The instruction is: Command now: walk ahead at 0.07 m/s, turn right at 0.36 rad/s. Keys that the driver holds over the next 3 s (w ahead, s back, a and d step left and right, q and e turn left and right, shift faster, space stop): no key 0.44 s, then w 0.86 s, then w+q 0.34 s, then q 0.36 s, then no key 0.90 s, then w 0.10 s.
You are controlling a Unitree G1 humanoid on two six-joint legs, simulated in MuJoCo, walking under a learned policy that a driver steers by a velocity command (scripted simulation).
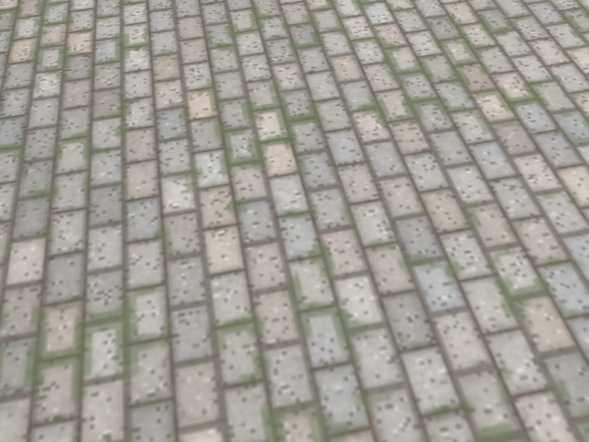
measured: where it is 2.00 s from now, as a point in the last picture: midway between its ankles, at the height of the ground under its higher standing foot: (337, 306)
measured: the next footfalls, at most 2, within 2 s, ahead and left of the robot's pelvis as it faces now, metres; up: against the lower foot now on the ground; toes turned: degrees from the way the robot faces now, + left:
left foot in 0.08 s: +0.11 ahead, +0.12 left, +0.00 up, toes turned -1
right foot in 0.36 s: +0.05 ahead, -0.12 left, +0.00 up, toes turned +0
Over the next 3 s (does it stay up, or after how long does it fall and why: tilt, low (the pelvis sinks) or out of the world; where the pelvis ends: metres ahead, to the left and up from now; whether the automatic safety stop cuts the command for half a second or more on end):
stays up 0.82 0.03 -0.01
